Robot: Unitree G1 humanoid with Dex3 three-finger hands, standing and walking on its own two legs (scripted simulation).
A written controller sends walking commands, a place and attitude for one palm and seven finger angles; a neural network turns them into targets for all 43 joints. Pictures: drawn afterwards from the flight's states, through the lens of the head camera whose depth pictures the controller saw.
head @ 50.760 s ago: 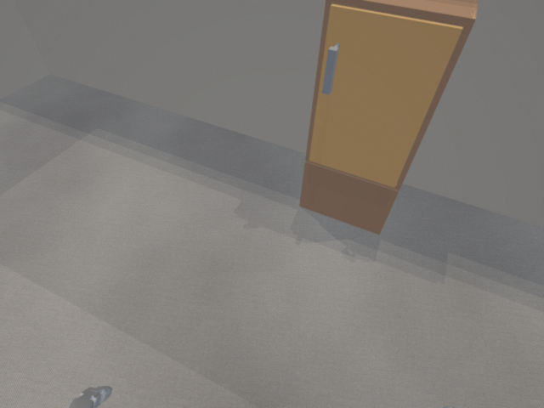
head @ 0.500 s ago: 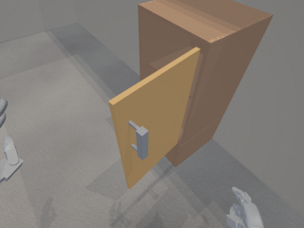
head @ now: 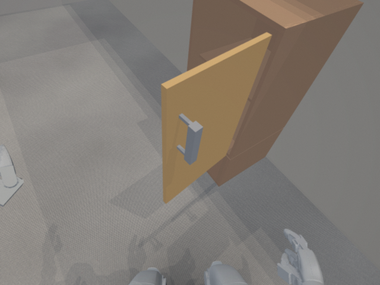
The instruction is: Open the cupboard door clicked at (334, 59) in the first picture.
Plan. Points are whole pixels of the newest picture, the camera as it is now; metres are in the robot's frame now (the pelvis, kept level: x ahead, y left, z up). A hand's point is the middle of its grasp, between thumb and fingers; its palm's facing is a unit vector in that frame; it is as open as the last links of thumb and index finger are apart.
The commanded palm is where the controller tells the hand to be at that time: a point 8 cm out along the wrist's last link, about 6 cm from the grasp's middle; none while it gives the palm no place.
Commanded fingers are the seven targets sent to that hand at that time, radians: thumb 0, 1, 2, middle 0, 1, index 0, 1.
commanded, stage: step back with the hand held close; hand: left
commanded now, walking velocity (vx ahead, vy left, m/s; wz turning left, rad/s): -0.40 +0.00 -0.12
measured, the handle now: (186, 139) +0.45 +0.03 +0.00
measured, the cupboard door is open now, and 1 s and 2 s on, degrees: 98 98 98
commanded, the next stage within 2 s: stop stepping back and stand still in 0.06 s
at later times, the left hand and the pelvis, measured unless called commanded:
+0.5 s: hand (23, 253) +0.14 +0.20 +0.19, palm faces +0.30 -0.80 -0.52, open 7.4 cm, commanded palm +0.10 +0.24 +0.19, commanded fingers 0.00 0.90 0.90 -0.20 -0.30 -0.20 -0.30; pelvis -0.08 -0.03 +0.01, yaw -9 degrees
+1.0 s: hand out of the picture +0.10 +0.20 +0.17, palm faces +0.36 -0.81 -0.46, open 7.4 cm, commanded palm +0.04 +0.23 +0.19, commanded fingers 0.00 0.90 0.90 -0.20 -0.30 -0.20 -0.30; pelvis -0.14 -0.04 +0.02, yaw -8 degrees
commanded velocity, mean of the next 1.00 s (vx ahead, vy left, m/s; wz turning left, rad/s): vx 0.03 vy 0.04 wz -0.01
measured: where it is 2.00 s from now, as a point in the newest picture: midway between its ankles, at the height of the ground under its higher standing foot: outside the picture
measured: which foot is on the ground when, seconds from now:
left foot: down 0.00-0.32, up 0.34-0.48, down 0.50-1.00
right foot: up 0.00-0.30, down 0.32-0.56, up 0.58-0.64, down 0.66-1.00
